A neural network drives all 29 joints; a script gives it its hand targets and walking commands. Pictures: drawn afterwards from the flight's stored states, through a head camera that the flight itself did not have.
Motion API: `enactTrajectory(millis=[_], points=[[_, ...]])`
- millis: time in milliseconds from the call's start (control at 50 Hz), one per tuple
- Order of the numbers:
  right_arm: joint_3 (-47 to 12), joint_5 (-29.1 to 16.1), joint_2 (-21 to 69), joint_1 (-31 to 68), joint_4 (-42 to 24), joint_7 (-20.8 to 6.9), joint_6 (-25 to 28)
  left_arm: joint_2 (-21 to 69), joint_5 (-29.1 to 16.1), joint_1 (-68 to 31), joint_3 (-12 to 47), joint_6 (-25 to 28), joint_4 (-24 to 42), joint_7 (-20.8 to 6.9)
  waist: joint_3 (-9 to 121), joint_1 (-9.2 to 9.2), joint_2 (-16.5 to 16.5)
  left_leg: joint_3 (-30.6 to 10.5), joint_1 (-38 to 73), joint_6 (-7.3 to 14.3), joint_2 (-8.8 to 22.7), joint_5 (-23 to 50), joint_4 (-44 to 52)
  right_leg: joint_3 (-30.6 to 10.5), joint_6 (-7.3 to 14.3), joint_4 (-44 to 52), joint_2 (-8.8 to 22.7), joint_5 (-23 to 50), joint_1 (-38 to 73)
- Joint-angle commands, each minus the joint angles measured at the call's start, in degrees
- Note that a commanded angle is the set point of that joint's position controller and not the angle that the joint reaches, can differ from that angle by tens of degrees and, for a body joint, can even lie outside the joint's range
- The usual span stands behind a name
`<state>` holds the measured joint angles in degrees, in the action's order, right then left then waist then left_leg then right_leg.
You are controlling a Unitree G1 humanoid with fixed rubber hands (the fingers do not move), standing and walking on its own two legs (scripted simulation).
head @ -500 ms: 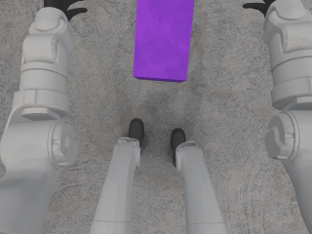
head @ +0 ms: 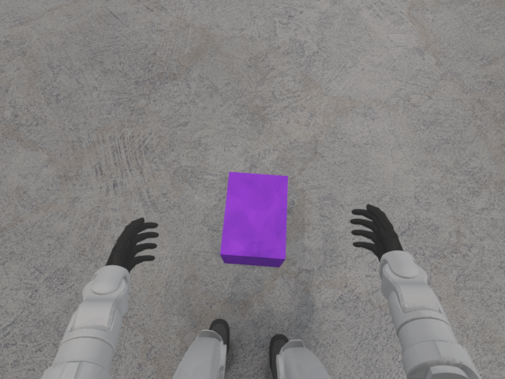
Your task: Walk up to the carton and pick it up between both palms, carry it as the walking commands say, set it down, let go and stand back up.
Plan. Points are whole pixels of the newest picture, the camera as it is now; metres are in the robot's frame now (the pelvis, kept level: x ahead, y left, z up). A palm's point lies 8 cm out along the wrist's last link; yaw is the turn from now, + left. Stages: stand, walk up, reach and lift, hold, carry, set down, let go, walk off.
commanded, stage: let go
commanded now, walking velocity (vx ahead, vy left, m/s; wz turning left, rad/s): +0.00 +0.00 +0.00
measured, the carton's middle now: (255, 221) +0.54 +0.00 -0.64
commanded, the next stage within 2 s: stand in 0.76 s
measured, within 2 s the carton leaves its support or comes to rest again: neither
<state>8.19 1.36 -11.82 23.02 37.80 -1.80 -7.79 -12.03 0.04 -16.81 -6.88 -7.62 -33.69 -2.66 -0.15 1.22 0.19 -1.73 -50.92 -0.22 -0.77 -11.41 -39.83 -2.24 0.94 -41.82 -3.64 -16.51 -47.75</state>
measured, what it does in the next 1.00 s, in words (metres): shifts its weight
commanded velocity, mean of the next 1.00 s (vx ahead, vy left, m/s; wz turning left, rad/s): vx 0.00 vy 0.00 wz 0.00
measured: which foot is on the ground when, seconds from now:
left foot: down 0.00-1.00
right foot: down 0.00-1.00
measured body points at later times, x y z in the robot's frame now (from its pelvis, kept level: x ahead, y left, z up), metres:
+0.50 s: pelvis +0.04 +0.00 +0.03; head +0.06 +0.00 +0.48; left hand +0.20 +0.23 -0.05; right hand +0.23 -0.25 -0.05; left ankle +0.06 +0.12 -0.70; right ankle +0.02 -0.10 -0.70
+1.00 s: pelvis +0.05 +0.00 +0.03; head +0.05 +0.01 +0.48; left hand +0.22 +0.27 -0.04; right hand +0.25 -0.27 -0.02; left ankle +0.06 +0.12 -0.70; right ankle +0.02 -0.10 -0.70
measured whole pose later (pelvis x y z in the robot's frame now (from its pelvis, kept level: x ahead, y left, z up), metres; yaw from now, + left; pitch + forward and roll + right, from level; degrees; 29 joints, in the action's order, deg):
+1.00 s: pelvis +0.05 +0.00 +0.03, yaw +0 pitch +0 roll +0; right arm 6.7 1.4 -15.3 -8.9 31.3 -1.6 -1.9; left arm -16.9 0.6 13.0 -3.2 -2.9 -26.9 -0.4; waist 0.4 1.2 -2.1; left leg -1.7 -15.3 -0.1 -0.9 -14.5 -29.4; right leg -2.8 1.6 -28.7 -3.1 -18.0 -10.9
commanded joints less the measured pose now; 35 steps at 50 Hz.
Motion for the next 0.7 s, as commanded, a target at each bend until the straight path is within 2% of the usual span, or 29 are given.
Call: enactTrajectory(millis=[0, 60, 80, 100, 120, 160, 180, 200, 220, 260, 280, 300, 320, 340, 360, 380, 400, 420, 440, 460, 480, 500, 520, 540, 560, 580, 620, 640, 680], points=[[0.69, 1.47, -6.01, -9.40, -17.20, -0.40, 5.56, -4.11, 1.14, 6.22, -0.61, 5.51, 15.89, -0.68, 31.47, -0.94, -1.21, 0.72, 38.13, 0.75, 0.20, 10.45, 6.93, 0.17, -2.29, 10.47, 1.61, 10.64, 22.76], [-1.99, -0.18, -4.91, -17.57, -19.95, -0.74, 7.13, -4.77, 0.98, 15.27, 0.24, 6.93, 19.09, -0.69, 30.55, -0.11, 0.22, 0.70, 42.69, 0.83, -0.02, 14.23, 8.40, 0.08, -1.99, 11.88, 1.73, 13.82, 27.31], [-2.13, -0.09, -4.50, -14.31, -17.19, -0.86, 7.34, -4.39, 0.10, 11.68, 0.50, 6.84, 16.82, -0.88, 24.98, -0.70, -1.78, 0.85, 38.88, 0.67, -0.12, 12.97, 8.64, 0.41, -1.98, 12.32, 1.65, 12.84, 25.08], [-3.63, -0.79, -3.68, -18.56, -17.12, -0.88, 7.16, -4.35, -0.06, 16.32, 0.96, 6.73, 16.86, -1.30, 24.03, -0.40, -0.96, 1.49, 40.01, 0.82, -0.57, 10.65, 9.89, -0.17, -1.97, 14.02, 2.31, 11.50, 28.11], [-2.94, 0.23, -3.95, -24.04, -15.84, -0.92, 6.84, -3.38, -0.69, 20.58, 1.61, 6.44, 16.30, -1.59, 24.15, -1.92, -3.06, 1.45, 42.76, 0.21, -0.45, 10.22, 10.77, 0.49, -2.14, 14.46, 2.41, 11.38, 30.43], [-4.84, -0.73, -3.60, -28.87, -15.75, -1.48, 7.35, -3.71, -0.46, 26.03, 2.51, 6.76, 16.67, -1.61, 21.19, -0.85, 0.37, 1.53, 44.78, -0.45, -1.05, 13.80, 11.52, 0.44, -1.96, 15.44, 2.54, 14.22, 32.35], [-5.10, -0.66, -4.02, -28.71, -17.18, -1.29, 7.41, -4.47, -0.55, 25.07, 2.13, 7.15, 17.68, -1.83, 20.09, -1.04, -2.03, 1.84, 44.96, 0.03, -1.44, 12.80, 12.40, 0.60, -2.48, 15.78, 2.10, 14.11, 33.13], [-5.01, -0.58, -4.16, -30.30, -18.41, -1.41, 7.61, -4.62, 0.18, 26.75, 1.95, 6.96, 18.95, -1.98, 20.74, -1.08, -0.59, 2.01, 47.03, -0.21, -1.46, 12.34, 12.31, 0.42, -2.15, 16.73, 2.39, 13.55, 34.05], [-5.16, -0.37, -4.40, -28.60, -19.45, -1.51, 7.93, -5.66, 0.40, 26.17, 2.33, 7.32, 18.56, -1.79, 16.39, -0.99, -1.90, 1.52, 46.42, 0.41, -1.40, 11.54, 13.42, 0.75, -2.42, 17.09, 2.06, 12.22, 32.36], [-5.72, -0.37, -3.95, -32.46, -17.12, -1.91, 7.07, -6.19, 0.02, 27.58, 3.28, 6.69, 18.74, -1.97, 11.66, -1.24, -2.21, 2.50, 47.58, 0.36, -1.96, 9.87, 14.72, 0.58, -2.42, 19.14, 2.19, 10.65, 33.05], [-6.42, -0.42, -3.98, -32.66, -18.33, -1.81, 7.04, -5.49, 0.42, 28.16, 3.69, 6.54, 18.20, -2.06, 10.73, -1.07, -1.76, 2.58, 46.31, 0.05, -2.22, 11.26, 15.35, 1.11, -2.32, 19.68, 1.83, 12.91, 34.07], [-6.36, -0.62, -3.97, -33.61, -18.38, -2.33, 6.58, -5.80, 0.73, 27.85, 4.19, 6.28, 19.99, -2.07, 10.38, -0.81, -0.28, 3.08, 48.05, 0.03, -2.38, 9.62, 15.37, 1.12, -2.15, 20.13, 2.14, 11.18, 34.84], [-6.69, -0.74, -4.04, -34.86, -18.67, -2.36, 6.68, -6.33, 0.65, 28.74, 3.99, 6.32, 19.95, -2.05, 10.89, -0.96, -1.67, 3.24, 49.66, 0.42, -2.50, 11.21, 15.11, 0.96, -2.52, 20.40, 2.33, 12.92, 35.25], [-6.68, -1.16, -4.34, -34.34, -19.72, -2.51, 6.33, -6.54, 0.60, 27.30, 4.04, 5.68, 20.46, -2.17, 9.31, -1.33, -1.07, 3.33, 51.65, 0.31, -2.57, 9.09, 15.03, 0.87, -2.51, 20.88, 2.37, 10.81, 34.26], [-6.56, -0.79, -3.90, -34.13, -18.31, -2.61, 5.73, -7.19, 0.96, 27.62, 3.60, 5.22, 19.39, -2.25, 5.94, -0.84, -0.61, 3.34, 50.22, 0.24, -2.52, 6.60, 16.05, 0.95, -2.52, 21.56, 2.48, 8.27, 33.93], [-5.43, -0.25, -4.67, -33.14, -20.12, -2.64, 5.63, -6.97, 0.90, 27.34, 3.70, 4.73, 19.48, -2.30, 6.29, -1.66, -2.09, 2.68, 50.89, -0.11, -2.39, 6.35, 15.84, 0.88, -2.41, 21.49, 2.11, 7.10, 33.68], [-6.30, -0.65, -4.47, -32.91, -20.21, -2.72, 5.45, -7.61, 1.38, 28.29, 3.26, 4.63, 18.58, -2.36, 4.32, -0.75, -3.96, 2.72, 51.95, 0.20, -2.52, 5.53, 15.54, 1.05, -2.26, 22.02, 2.80, 5.73, 32.42], [-6.87, -0.68, -4.29, -33.55, -18.51, -3.01, 4.55, -6.99, 1.83, 28.75, 3.26, 3.52, 17.34, -2.39, 2.19, -0.61, -2.55, 3.25, 51.83, -0.31, -2.55, 3.57, 15.67, 0.80, -1.78, 23.26, 3.28, 3.01, 31.68], [-5.76, -0.34, -4.55, -35.14, -18.87, -2.92, 4.48, -7.26, 1.33, 29.07, 3.30, 3.21, 18.05, -2.40, 2.62, -1.39, -4.19, 3.50, 54.58, -0.27, -2.87, 3.72, 15.44, 0.76, -1.84, 23.22, 3.48, 3.71, 33.27], [-7.41, -0.52, -4.23, -34.44, -17.44, -2.61, 3.85, -7.52, 1.53, 28.19, 3.32, 2.68, 16.02, -2.29, 0.86, -1.52, -6.41, 3.20, 54.51, 0.45, -2.64, 5.26, 15.51, 0.69, -2.13, 23.49, 3.43, 4.46, 31.39], [-6.15, -0.61, -5.05, -34.61, -17.33, -2.79, 3.39, -7.36, 1.24, 27.95, 3.79, 2.04, 16.53, -2.46, 1.85, -1.70, -3.94, 3.75, 55.36, 0.28, -2.55, 3.89, 15.64, 0.70, -2.05, 23.19, 3.16, 4.15, 33.19], [-5.90, -0.13, -5.68, -34.58, -18.65, -2.92, 3.23, -7.91, 1.90, 28.33, 3.24, 1.68, 16.71, -2.35, 0.60, -1.88, -4.27, 3.10, 55.08, 0.26, -2.50, 4.67, 15.50, 0.22, -1.79, 23.18, 3.23, 4.67, 31.91], [-7.44, -0.83, -4.66, -33.68, -17.47, -3.02, 2.91, -7.94, 2.56, 27.37, 2.48, 1.13, 16.40, -2.39, -2.05, -0.37, -3.70, 3.85, 55.13, 0.07, -3.19, 2.60, 14.71, 0.18, -1.35, 24.39, 4.30, 0.66, 30.62], [-7.55, -1.19, -5.00, -31.74, -18.00, -3.40, 2.41, -7.34, 2.34, 26.56, 2.84, 0.83, 17.20, -2.68, -1.25, -0.84, -2.57, 4.01, 54.34, 0.03, -3.34, 1.02, 14.85, 0.79, -1.21, 24.18, 3.94, -0.93, 30.58], [-7.14, -0.91, -4.78, -33.87, -15.56, -3.48, 1.88, -7.33, 1.91, 26.84, 3.48, 0.22, 16.62, -2.48, -2.81, -1.63, -1.72, 3.95, 56.64, 0.03, -3.20, 1.39, 14.78, -0.01, -0.90, 24.87, 4.26, -1.04, 28.87], [-6.95, -0.60, -4.90, -32.73, -16.93, -3.31, 2.14, -7.91, 2.69, 26.44, 2.70, -0.21, 16.75, -2.40, -3.35, -1.34, -2.80, 3.57, 57.61, 0.06, -3.41, 2.72, 13.94, -0.35, -0.75, 25.71, 4.88, -1.37, 27.20], [-7.15, -1.23, -4.41, -33.51, -16.26, -2.99, 2.41, -7.98, 2.75, 26.23, 2.90, -0.37, 17.56, -2.21, -1.61, -0.90, -0.66, 3.33, 54.86, 0.34, -3.20, 2.18, 14.86, 0.15, -1.10, 24.48, 4.17, 0.29, 31.88], [-6.21, -1.15, -4.84, -32.91, -16.50, -2.99, 2.65, -8.01, 1.71, 24.33, 3.11, -1.21, 19.75, -1.78, -0.41, -1.33, -0.59, 3.13, 55.32, 0.11, -2.71, 1.24, 15.02, 0.74, -1.39, 23.37, 3.87, -0.12, 31.75], [-6.98, -1.70, -5.44, -32.67, -14.88, -2.49, 2.97, -7.47, 1.38, 25.05, 3.34, -3.16, 18.47, -0.78, -0.93, -1.57, -1.78, 2.93, 53.92, 0.28, -2.70, 1.17, 14.99, 1.27, -1.09, 23.14, 3.37, 0.68, 30.59]])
